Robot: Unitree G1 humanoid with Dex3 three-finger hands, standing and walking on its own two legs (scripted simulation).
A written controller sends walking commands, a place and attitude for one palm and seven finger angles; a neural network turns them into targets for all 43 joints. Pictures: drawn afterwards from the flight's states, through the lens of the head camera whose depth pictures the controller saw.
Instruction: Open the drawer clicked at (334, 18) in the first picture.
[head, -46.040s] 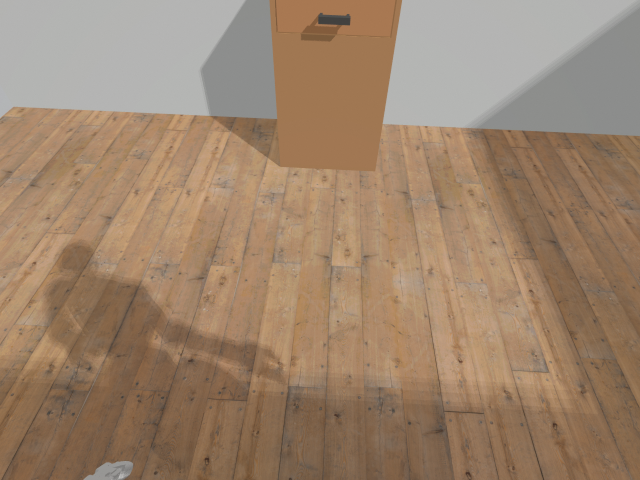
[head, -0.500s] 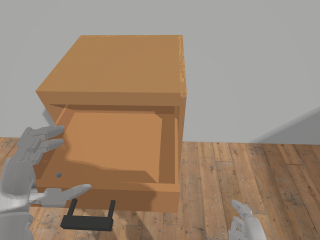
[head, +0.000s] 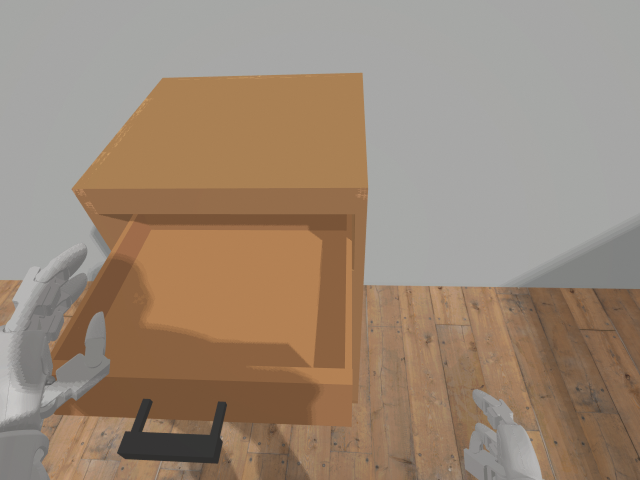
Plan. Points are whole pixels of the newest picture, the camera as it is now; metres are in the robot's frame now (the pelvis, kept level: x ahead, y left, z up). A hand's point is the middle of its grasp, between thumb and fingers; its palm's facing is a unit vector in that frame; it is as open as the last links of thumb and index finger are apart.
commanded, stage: draw the hand back to the body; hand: left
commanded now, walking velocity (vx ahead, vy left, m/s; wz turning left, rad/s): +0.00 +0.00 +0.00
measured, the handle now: (177, 427) +0.18 +0.22 -0.04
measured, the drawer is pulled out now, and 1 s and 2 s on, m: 0.30 0.30 0.30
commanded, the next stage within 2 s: step back with the hand held close in 0.10 s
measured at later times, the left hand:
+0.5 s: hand (99, 378) +0.17 +0.23 +0.13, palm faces +0.28 -0.84 -0.46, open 7.4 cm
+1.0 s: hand out of the picture +0.08 +0.24 +0.15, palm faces +0.40 -0.82 -0.41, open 7.4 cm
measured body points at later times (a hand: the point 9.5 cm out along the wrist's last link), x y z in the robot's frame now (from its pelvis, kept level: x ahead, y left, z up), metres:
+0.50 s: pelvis -0.03 +0.01 +0.00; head -0.01 +0.01 +0.44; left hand +0.15 +0.28 +0.16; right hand +0.14 -0.24 -0.08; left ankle -0.03 +0.12 -0.74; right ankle -0.02 -0.09 -0.74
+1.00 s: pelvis -0.11 +0.01 -0.02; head -0.12 +0.02 +0.43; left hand +0.05 +0.29 +0.17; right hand +0.04 -0.23 -0.10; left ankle -0.09 +0.14 -0.75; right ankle -0.02 -0.09 -0.74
